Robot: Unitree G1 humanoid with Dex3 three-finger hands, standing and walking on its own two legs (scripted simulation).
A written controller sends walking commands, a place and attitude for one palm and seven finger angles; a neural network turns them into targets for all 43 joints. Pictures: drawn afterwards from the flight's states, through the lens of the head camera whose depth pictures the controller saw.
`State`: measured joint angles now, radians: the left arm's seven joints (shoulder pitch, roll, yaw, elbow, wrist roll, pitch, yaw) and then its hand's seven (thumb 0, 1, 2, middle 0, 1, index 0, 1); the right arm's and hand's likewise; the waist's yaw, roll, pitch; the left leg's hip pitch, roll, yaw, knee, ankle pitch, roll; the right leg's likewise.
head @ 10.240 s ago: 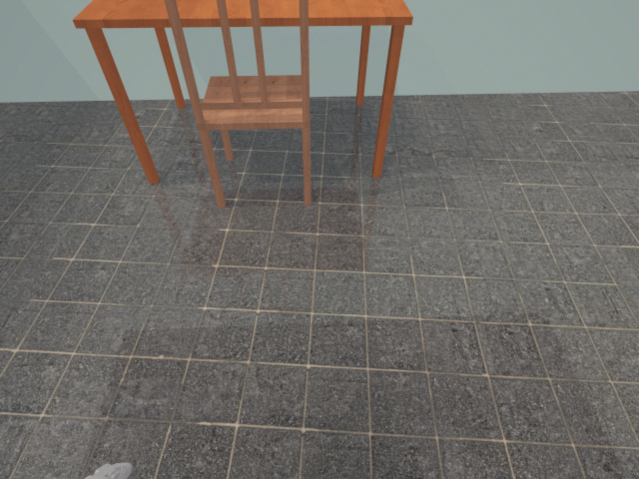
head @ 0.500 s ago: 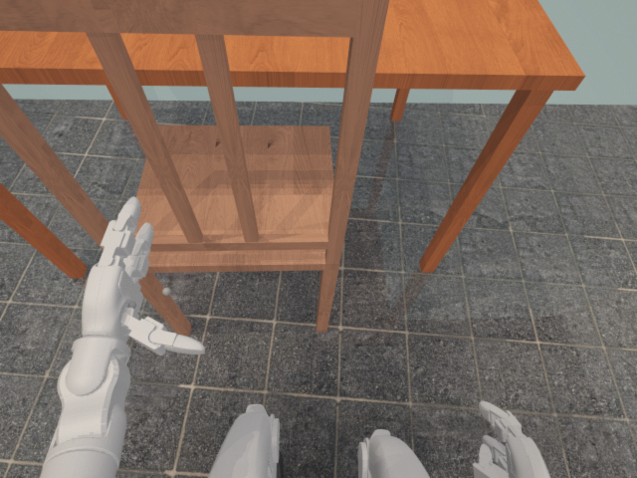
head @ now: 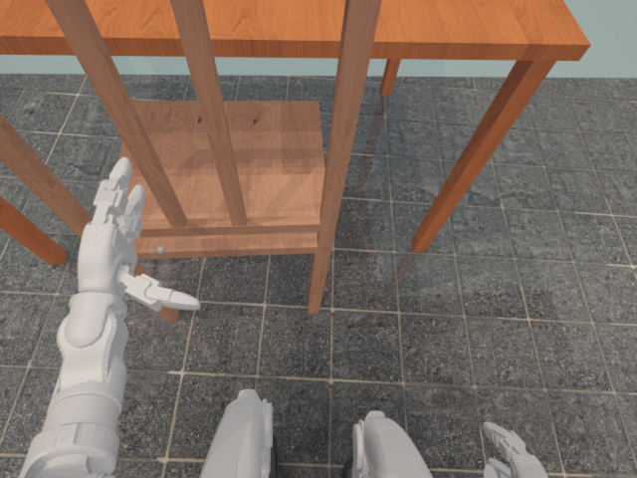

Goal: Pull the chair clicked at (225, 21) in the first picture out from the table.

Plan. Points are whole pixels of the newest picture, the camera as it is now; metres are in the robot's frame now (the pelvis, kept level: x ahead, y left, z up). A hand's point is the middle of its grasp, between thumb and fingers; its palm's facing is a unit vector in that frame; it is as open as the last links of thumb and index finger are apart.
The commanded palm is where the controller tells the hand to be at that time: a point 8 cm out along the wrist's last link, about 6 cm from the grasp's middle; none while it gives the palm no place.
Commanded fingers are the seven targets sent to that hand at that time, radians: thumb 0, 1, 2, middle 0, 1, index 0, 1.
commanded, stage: aim the fingers beside a spindle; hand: left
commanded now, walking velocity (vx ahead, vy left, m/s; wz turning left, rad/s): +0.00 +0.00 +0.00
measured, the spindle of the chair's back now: (139, 145) +0.50 +0.24 +0.07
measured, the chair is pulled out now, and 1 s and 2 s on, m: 0.00 0.00 0.00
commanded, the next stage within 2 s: push the fingers through the gap in 0.52 s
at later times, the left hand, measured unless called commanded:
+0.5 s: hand (161, 256) +0.37 +0.20 +0.02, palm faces +0.07 -1.00 -0.03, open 16.9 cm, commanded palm +0.34 +0.25 +0.03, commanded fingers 0.00 -0.50 0.30 -0.06 -0.08 -0.06 -0.08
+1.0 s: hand (161, 233) +0.40 +0.21 +0.02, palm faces +0.06 -1.00 -0.03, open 16.9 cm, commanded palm +0.38 +0.25 +0.02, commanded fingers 0.00 -0.50 0.30 -0.06 -0.08 -0.06 -0.08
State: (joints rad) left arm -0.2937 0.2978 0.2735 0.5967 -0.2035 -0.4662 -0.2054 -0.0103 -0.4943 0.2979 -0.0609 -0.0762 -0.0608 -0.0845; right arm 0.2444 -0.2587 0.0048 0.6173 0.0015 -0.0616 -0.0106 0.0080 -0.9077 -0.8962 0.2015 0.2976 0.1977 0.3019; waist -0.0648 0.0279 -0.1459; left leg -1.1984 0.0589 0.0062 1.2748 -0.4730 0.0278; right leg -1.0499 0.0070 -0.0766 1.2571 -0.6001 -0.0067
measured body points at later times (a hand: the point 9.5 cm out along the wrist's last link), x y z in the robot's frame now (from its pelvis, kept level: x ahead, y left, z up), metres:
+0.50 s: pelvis +0.00 +0.00 +0.00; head +0.12 +0.02 +0.43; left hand +0.36 +0.25 +0.02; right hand +0.13 -0.26 -0.11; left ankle +0.06 +0.10 -0.62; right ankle +0.00 -0.12 -0.62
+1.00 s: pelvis +0.00 +0.00 +0.00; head +0.12 +0.02 +0.43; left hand +0.39 +0.26 +0.02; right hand +0.11 -0.26 -0.12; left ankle +0.06 +0.10 -0.62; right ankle +0.00 -0.12 -0.62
